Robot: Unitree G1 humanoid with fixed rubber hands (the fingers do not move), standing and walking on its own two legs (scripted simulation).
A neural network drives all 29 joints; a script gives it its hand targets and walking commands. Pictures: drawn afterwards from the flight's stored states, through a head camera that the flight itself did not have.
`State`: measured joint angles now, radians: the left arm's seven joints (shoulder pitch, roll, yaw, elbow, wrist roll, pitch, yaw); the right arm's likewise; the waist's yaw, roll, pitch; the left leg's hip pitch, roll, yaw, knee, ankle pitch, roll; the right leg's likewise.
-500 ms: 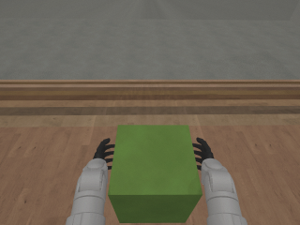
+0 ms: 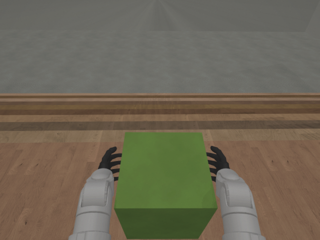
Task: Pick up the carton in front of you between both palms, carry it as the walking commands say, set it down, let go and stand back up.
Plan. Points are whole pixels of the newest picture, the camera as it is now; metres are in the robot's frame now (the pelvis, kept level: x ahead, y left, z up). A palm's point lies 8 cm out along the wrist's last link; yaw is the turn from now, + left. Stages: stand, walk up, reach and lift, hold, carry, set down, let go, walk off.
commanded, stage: hold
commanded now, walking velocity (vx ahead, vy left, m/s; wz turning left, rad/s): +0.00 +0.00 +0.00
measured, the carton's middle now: (163, 187) +0.29 +0.00 -0.02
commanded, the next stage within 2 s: carry in 0.72 s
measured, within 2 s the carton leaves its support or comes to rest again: neither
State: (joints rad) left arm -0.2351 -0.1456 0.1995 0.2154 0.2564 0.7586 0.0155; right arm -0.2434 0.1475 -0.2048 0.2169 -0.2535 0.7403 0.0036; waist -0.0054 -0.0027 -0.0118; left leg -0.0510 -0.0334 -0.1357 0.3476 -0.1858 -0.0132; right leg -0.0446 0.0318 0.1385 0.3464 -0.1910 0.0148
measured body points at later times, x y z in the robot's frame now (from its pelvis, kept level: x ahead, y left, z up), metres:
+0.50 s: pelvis -0.01 +0.00 +0.00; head -0.05 +0.00 +0.45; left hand +0.30 +0.15 +0.04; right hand +0.30 -0.15 +0.04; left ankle +0.01 +0.13 -0.75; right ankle +0.01 -0.13 -0.75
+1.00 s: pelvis +0.04 -0.01 -0.02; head +0.00 -0.01 +0.43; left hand +0.34 +0.14 +0.07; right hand +0.34 -0.16 +0.07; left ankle +0.01 +0.13 -0.75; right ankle +0.01 -0.14 -0.75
